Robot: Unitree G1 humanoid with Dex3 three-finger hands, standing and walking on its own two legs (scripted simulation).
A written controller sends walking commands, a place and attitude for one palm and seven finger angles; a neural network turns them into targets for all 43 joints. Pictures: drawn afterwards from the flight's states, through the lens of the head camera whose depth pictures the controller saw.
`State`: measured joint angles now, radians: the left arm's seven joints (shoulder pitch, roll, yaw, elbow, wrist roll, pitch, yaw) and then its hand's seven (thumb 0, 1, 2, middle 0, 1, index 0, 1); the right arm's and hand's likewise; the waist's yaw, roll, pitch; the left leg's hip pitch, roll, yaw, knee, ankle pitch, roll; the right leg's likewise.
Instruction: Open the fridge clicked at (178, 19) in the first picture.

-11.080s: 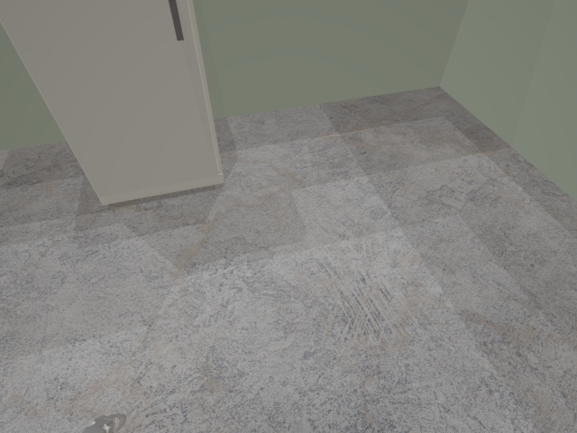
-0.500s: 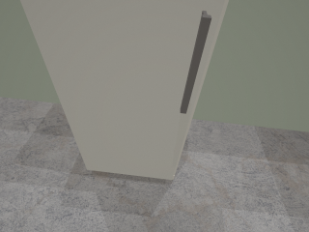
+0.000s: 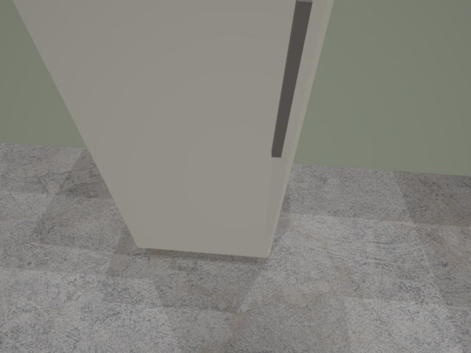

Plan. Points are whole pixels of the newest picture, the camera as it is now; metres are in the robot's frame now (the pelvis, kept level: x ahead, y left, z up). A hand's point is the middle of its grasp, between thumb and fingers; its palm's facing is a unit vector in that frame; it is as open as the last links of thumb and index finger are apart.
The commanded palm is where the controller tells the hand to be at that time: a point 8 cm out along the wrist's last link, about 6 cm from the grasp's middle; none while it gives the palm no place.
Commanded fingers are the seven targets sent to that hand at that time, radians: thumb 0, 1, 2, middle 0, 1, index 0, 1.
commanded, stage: look again from close up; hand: right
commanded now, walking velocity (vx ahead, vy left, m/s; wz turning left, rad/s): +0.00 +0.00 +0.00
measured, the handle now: (286, 87) +0.57 -0.06 +0.16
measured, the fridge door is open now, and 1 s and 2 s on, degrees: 0 0 0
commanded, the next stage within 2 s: shuffle to correct the standing spot in 0.86 s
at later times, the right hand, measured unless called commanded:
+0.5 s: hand out of the picture +0.06 -0.21 -0.18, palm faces +0.02 +0.98 -0.21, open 7.3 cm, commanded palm none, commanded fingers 0.00 -0.90 -0.90 0.20 0.30 0.20 0.30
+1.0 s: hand out of the picture +0.06 -0.23 -0.17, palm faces -0.01 +0.97 -0.25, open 7.3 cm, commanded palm none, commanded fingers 0.00 -0.90 -0.90 0.20 0.30 0.20 0.30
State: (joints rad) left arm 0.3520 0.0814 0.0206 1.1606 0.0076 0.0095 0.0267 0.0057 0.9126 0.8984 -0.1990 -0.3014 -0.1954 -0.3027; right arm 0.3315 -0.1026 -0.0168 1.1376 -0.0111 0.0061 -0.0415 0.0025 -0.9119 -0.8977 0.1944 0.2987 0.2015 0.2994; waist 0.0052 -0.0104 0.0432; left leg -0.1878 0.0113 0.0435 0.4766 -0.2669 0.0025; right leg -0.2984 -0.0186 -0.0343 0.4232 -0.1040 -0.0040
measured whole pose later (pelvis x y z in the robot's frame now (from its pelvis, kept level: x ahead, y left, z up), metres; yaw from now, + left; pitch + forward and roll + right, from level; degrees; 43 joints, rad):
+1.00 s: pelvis +0.04 -0.02 +0.00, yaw +1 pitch +0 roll +0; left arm 0.18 0.23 0.00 1.07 0.01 -0.02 0.00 0.01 0.91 0.90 -0.20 -0.30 -0.20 -0.30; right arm 0.28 -0.24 -0.01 1.05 -0.02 -0.01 -0.02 0.00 -0.91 -0.90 0.20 0.30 0.20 0.30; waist -0.01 0.02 0.03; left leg -0.15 0.04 0.01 0.47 -0.32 -0.03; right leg -0.28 0.00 -0.07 0.48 -0.20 -0.03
